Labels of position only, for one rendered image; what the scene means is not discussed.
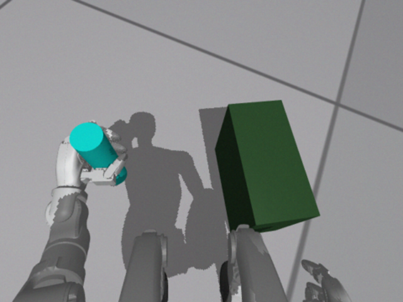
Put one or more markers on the right robot hand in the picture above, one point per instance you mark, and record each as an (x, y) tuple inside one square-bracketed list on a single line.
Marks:
[(331, 291)]

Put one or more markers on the left robot hand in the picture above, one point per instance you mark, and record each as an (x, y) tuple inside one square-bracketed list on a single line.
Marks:
[(73, 170)]

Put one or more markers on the left robot arm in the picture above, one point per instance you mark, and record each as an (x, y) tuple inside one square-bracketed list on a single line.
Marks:
[(60, 274)]

